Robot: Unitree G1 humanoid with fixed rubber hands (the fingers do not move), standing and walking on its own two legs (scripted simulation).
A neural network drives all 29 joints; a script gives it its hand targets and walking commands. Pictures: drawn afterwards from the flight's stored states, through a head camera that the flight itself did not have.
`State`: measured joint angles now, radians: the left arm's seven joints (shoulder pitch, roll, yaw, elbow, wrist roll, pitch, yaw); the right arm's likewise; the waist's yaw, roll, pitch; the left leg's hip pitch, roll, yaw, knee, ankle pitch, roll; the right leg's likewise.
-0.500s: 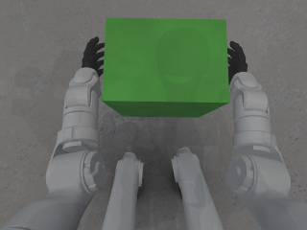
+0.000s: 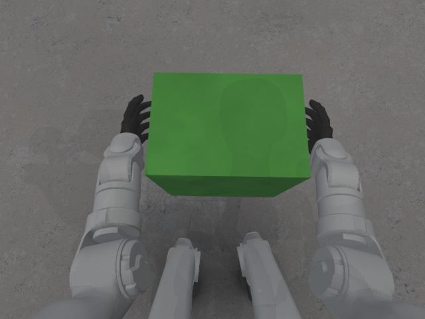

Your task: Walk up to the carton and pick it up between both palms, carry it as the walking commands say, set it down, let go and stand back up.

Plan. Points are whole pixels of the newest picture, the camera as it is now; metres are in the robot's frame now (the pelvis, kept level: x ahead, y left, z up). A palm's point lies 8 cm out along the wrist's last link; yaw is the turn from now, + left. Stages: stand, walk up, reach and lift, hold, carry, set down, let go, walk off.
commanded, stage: reach and lift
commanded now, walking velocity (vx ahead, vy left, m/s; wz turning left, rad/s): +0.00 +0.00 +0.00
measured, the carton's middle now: (224, 146) +0.44 -0.03 -0.12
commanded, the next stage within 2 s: none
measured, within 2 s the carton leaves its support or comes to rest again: neither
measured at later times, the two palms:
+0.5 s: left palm (117, 131) +0.43 +0.15 +0.02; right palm (339, 138) +0.40 -0.20 +0.02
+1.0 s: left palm (93, 128) +0.40 +0.16 +0.09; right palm (365, 136) +0.37 -0.20 +0.09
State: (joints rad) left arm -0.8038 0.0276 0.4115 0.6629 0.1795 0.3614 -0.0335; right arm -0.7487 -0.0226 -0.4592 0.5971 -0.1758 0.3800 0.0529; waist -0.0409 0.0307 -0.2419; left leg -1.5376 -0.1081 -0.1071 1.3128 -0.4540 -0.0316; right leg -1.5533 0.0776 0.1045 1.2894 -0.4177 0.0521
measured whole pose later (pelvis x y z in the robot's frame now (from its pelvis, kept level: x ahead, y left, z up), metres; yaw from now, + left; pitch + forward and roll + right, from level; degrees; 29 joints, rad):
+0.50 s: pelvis +0.03 +0.00 +0.07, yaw +0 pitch +32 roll +0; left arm -0.60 -0.03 0.39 0.58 0.20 0.35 -0.06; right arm -0.54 0.03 -0.43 0.52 -0.20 0.37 0.07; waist -0.04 0.02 -0.23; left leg -1.18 -0.09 -0.12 1.01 -0.39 -0.02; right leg -1.19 0.07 0.12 0.98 -0.35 0.04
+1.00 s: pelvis +0.04 +0.00 +0.12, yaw -1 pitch +21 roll +0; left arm -0.46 -0.06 0.37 0.52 0.24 0.40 -0.09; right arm -0.41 0.07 -0.40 0.45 -0.24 0.42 0.09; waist -0.04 0.02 -0.15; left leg -0.78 -0.07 -0.13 0.72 -0.30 -0.01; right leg -0.80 0.06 0.13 0.69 -0.26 0.03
